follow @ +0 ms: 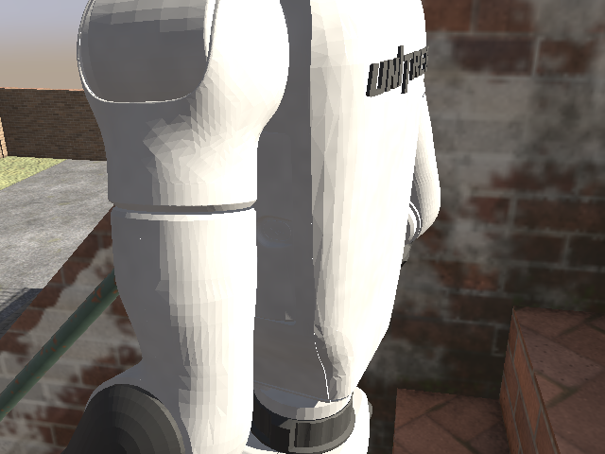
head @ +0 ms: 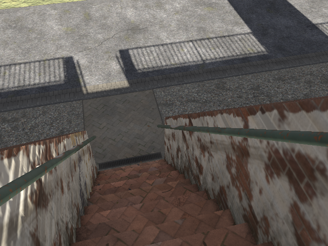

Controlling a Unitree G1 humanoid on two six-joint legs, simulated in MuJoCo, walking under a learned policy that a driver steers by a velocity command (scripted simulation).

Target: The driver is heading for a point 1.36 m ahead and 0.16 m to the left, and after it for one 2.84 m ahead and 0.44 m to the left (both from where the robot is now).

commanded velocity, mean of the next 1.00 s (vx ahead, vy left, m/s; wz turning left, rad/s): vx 0.50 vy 0.00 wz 0.00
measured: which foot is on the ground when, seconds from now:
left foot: down 0.00-1.00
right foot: down 0.00-1.00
